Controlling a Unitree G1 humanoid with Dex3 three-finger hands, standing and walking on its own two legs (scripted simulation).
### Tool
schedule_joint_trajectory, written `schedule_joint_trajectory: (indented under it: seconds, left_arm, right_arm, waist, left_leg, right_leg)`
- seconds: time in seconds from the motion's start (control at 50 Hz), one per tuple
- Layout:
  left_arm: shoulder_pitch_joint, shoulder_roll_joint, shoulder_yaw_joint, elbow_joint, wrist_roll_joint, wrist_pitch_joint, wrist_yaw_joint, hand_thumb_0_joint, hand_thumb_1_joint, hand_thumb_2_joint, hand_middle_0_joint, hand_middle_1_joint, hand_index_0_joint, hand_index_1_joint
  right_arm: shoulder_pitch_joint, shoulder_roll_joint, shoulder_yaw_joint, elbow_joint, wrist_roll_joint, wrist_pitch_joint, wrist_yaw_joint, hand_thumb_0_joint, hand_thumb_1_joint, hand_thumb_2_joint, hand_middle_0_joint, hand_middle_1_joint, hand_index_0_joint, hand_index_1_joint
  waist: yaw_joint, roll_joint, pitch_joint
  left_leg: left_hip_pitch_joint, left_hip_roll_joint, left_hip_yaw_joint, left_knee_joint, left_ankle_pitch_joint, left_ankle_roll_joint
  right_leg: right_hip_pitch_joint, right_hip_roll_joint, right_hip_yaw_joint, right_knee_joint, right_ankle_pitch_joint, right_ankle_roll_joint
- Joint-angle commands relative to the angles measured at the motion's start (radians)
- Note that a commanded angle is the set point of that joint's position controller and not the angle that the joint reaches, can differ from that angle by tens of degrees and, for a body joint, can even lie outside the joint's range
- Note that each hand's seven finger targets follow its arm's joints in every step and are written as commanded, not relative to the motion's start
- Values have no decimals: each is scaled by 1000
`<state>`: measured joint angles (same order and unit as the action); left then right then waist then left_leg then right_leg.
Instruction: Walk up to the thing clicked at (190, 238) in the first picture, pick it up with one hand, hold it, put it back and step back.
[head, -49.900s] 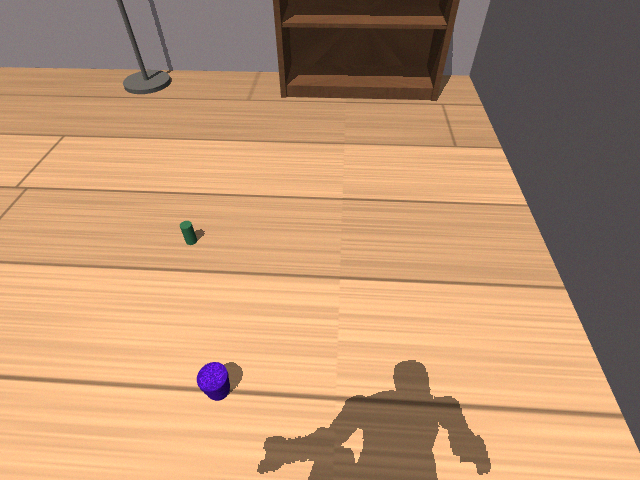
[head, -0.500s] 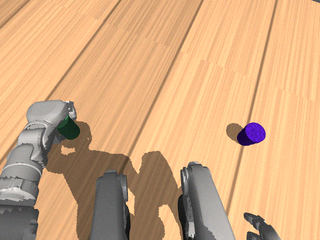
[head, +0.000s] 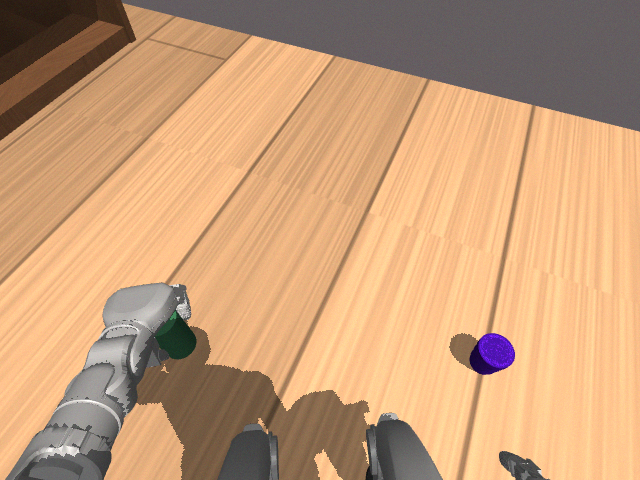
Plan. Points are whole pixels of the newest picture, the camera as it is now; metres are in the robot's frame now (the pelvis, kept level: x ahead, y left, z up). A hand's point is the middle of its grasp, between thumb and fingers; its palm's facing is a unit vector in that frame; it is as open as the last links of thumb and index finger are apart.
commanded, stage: lift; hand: left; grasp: from above
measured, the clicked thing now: (170, 332) +0.36 +0.22 -0.10
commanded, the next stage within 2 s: hold in 0.44 s
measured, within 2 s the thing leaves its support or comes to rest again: neither
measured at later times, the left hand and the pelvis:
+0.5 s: hand (141, 306) +0.36 +0.22 +0.01, palm faces -0.45 -0.08 -0.89, open 8.4 cm; pelvis +0.04 +0.00 +0.08, yaw +0 degrees
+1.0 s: hand (127, 283) +0.36 +0.22 +0.06, palm faces -0.45 -0.05 -0.89, open 8.4 cm; pelvis +0.05 +0.00 +0.11, yaw -1 degrees
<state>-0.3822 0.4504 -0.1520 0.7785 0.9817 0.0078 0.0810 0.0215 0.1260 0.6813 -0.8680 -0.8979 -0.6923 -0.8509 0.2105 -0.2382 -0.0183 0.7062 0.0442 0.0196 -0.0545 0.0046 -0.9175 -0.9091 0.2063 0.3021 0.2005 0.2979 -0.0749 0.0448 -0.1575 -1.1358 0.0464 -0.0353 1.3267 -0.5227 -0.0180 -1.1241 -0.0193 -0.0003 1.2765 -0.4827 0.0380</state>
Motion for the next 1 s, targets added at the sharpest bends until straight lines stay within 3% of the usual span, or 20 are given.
schedule_joint_trajectory:
  seconds: [0.0,0.08,0.12,0.14,0.24,0.46,0.48,0.52,0.56,0.62,0.7,0.72,0.74,0.82,0.84,0.88,0.98]
  left_arm:
    - [-293,192,75,-152,5,-3,67,0,529,755,-858,-877,-901,-834]
    - [-307,161,51,-128,12,8,89,0,543,761,-860,-882,-906,-835]
    - [-320,200,73,-133,14,8,93,0,526,793,-861,-881,-897,-844]
    - [-299,172,57,-111,14,10,93,0,517,800,-857,-878,-891,-844]
    - [-270,147,47,-90,6,18,101,0,522,812,-867,-866,-898,-836]
    - [-244,122,32,-96,7,16,81,0,551,850,-878,-914,-916,-876]
    - [-271,144,43,-140,3,12,80,0,554,871,-883,-916,-919,-881]
    - [-265,136,40,-129,9,13,79,0,547,885,-875,-946,-913,-908]
    - [-248,136,38,-133,15,11,74,0,559,830,-882,-888,-923,-848]
    - [-250,145,36,-131,26,6,50,0,546,822,-868,-893,-911,-850]
    - [-257,147,38,-177,20,-4,27,0,526,845,-855,-908,-897,-866]
    - [-239,133,32,-152,17,-2,23,0,527,830,-845,-922,-892,-875]
    - [-250,140,34,-193,16,-5,20,0,538,819,-853,-903,-900,-857]
    - [-257,144,34,-222,11,-1,6,0,544,839,-844,-934,-895,-883]
    - [-222,133,27,-177,13,4,2,0,533,831,-851,-909,-897,-863]
    - [-245,140,30,-230,11,0,-7,0,531,833,-847,-911,-893,-865]
    - [-241,146,35,-256,6,2,-24,0,533,834,-834,-946,-887,-892]
  right_arm:
    - [37,-146,-54,-84,-3,-44,-15,0,-915,-907,200,300,200,300]
    - [54,-144,-57,-64,-5,-48,-16,0,-913,-905,200,300,200,300]
    - [55,-145,-60,-61,-6,-48,-16,0,-912,-906,200,300,200,300]
    - [53,-144,-60,-63,-6,-48,-15,0,-913,-906,200,300,200,300]
    - [55,-144,-63,-61,-6,-50,-10,0,-910,-904,200,300,200,300]
    - [59,-145,-73,-57,-4,-39,-4,0,-907,-902,200,300,200,300]
    - [51,-147,-75,-62,-2,-38,-4,0,-908,-902,200,300,200,300]
    - [44,-143,-73,-64,-3,-37,-2,0,-910,-903,200,300,200,300]
    - [37,-146,-74,-66,-1,-36,-1,0,-908,-901,200,300,200,300]
    - [32,-149,-77,-66,2,-31,-2,0,-909,-901,200,300,200,300]
    - [15,-146,-75,-81,5,-27,-2,0,-909,-902,200,300,200,300]
    - [16,-148,-74,-83,5,-27,-1,0,-908,-901,200,300,200,300]
    - [11,-148,-76,-83,7,-26,-1,0,-907,-901,200,300,200,300]
    - [5,-152,-78,-92,8,-23,-1,0,-906,-900,200,300,200,300]
    - [1,-152,-78,-92,9,-23,-1,0,-907,-901,200,300,200,300]
    - [-4,-151,-80,-98,10,-20,-1,0,-906,-901,200,300,200,300]
    - [-23,-148,-74,-113,11,-18,-2,0,-907,-901,200,300,200,300]
  waist:
    - [0,37,-309]
    - [-5,27,-292]
    - [10,40,-290]
    - [10,31,-279]
    - [12,2,-244]
    - [17,-46,-212]
    - [29,-28,-241]
    - [29,-6,-209]
    - [35,-11,-193]
    - [34,-22,-201]
    - [49,3,-190]
    - [35,-14,-174]
    - [51,-5,-189]
    - [47,-4,-187]
    - [47,-15,-159]
    - [56,-15,-187]
    - [63,-9,-157]
  left_leg:
    - [318,-45,5,-313,68,24]
    - [407,-45,9,-376,138,20]
    - [445,-48,18,-411,159,19]
    - [470,-49,20,-428,170,18]
    - [535,-50,21,-493,227,18]
    - [673,-54,43,-589,374,23]
    - [698,-57,46,-601,379,21]
    - [707,-58,50,-624,366,18]
    - [727,-56,44,-650,364,14]
    - [751,-56,51,-661,410,16]
    - [781,-58,54,-694,409,13]
    - [780,-55,51,-699,407,14]
    - [803,-53,51,-706,434,11]
    - [825,-52,57,-717,470,10]
    - [824,-51,57,-723,468,10]
    - [844,-52,59,-726,489,11]
    - [847,-54,62,-750,459,11]
  right_leg:
    - [280,46,-5,-289,51,-55]
    - [360,46,-6,-353,118,-53]
    - [403,45,-4,-387,135,-51]
    - [417,44,-5,-404,143,-51]
    - [494,42,-5,-472,195,-47]
    - [640,38,3,-590,343,-37]
    - [669,37,3,-600,344,-36]
    - [660,37,4,-617,328,-38]
    - [669,41,-2,-629,316,-42]
    - [702,42,-1,-638,360,-41]
    - [728,42,3,-665,352,-42]
    - [719,45,0,-667,349,-43]
    - [733,47,-3,-666,369,-44]
    - [753,49,-4,-678,401,-43]
    - [750,49,-6,-681,394,-44]
    - [768,49,-3,-685,418,-44]
    - [779,48,3,-708,388,-42]
